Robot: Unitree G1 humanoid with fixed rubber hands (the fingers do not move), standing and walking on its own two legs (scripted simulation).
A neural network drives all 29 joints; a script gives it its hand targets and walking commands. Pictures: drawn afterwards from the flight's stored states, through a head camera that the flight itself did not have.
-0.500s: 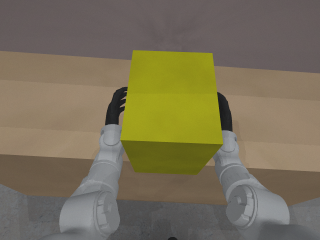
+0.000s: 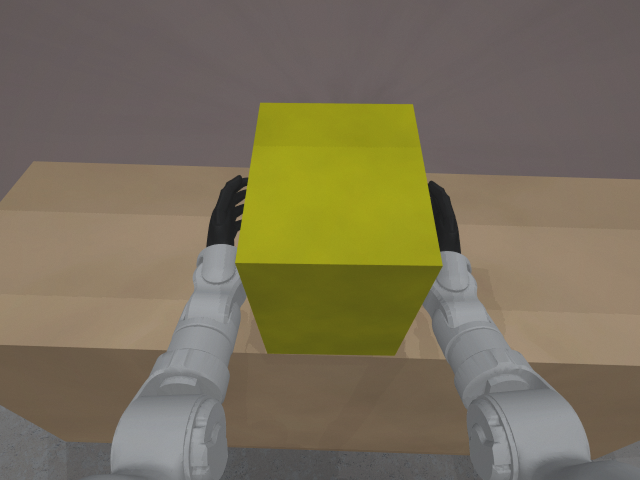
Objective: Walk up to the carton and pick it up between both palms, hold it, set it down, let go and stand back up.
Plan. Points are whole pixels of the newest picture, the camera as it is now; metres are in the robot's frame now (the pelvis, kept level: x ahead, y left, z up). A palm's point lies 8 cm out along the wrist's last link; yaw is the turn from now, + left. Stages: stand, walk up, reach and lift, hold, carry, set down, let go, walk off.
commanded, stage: reach and lift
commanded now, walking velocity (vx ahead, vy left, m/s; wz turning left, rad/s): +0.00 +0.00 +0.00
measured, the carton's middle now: (333, 240) +0.41 -0.03 +0.06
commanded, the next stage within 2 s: hold in 1.88 s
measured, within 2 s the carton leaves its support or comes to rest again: neither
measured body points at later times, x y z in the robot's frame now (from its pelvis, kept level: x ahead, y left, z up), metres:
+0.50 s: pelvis -0.01 +0.02 +0.00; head -0.04 +0.06 +0.45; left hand +0.38 +0.14 +0.16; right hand +0.36 -0.15 +0.14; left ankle +0.00 +0.13 -0.75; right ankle +0.00 -0.11 -0.75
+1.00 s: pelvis -0.02 +0.01 +0.00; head -0.06 +0.04 +0.45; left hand +0.37 +0.15 +0.19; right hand +0.37 -0.14 +0.17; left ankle +0.00 +0.13 -0.75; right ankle +0.00 -0.11 -0.75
